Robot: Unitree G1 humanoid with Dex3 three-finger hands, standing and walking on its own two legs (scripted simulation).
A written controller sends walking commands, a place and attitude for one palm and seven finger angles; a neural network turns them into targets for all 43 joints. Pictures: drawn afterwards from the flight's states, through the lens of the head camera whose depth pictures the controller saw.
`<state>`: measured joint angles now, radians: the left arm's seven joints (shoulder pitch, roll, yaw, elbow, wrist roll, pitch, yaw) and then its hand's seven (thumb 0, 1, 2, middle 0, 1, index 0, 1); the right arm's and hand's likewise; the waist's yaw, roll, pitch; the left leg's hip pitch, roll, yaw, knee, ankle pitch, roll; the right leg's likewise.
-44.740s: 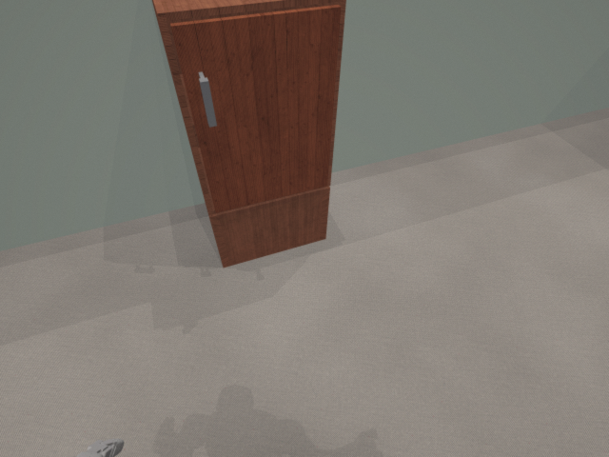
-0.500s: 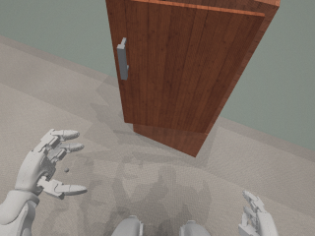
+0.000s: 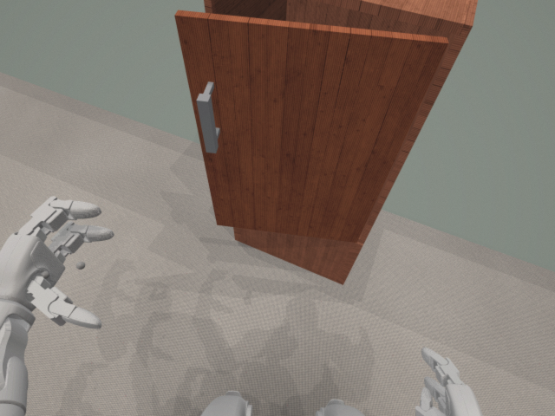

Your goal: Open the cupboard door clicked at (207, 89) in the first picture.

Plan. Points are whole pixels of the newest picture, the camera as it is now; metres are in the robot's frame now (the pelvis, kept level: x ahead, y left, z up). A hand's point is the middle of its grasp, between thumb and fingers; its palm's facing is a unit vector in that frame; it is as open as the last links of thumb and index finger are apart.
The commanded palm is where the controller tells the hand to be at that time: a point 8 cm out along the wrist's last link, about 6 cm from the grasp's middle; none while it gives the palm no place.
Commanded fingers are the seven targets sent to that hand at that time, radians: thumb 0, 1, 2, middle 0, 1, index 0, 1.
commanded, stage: raise the hand with hooked fingers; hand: left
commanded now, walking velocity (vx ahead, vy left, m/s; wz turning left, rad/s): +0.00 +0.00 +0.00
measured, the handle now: (210, 118) +0.61 +0.17 +0.05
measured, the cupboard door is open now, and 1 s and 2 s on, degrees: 17 17 17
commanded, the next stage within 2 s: move the hooked fingers beside the handle in 0.50 s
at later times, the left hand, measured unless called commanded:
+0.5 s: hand (92, 269) +0.28 +0.26 +0.07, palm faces -0.04 -1.00 -0.02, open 13.9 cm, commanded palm +0.26 +0.31 +0.07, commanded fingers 0.00 -0.50 0.30 -0.30 -1.20 -0.30 -1.20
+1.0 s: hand (124, 223) +0.35 +0.24 +0.07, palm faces -0.10 -1.00 -0.01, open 13.9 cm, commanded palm +0.33 +0.30 +0.06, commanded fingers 0.00 -0.50 0.30 -0.30 -1.20 -0.30 -1.20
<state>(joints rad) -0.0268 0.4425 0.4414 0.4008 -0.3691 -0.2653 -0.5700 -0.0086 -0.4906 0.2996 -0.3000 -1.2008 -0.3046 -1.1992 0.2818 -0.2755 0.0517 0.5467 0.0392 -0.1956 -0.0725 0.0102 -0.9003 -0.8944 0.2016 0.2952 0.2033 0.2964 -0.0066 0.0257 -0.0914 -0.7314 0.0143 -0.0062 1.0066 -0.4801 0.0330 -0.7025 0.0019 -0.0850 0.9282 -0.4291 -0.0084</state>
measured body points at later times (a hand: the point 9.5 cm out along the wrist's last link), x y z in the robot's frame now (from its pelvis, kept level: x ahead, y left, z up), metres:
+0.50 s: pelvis +0.00 -0.01 +0.00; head +0.05 +0.00 +0.45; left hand +0.28 +0.31 +0.07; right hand +0.15 -0.26 -0.08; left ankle +0.01 +0.09 -0.68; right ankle +0.02 -0.12 -0.68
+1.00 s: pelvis +0.00 +0.00 +0.00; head +0.07 +0.01 +0.44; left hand +0.35 +0.30 +0.07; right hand +0.12 -0.26 -0.09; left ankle +0.01 +0.09 -0.68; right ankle +0.02 -0.12 -0.68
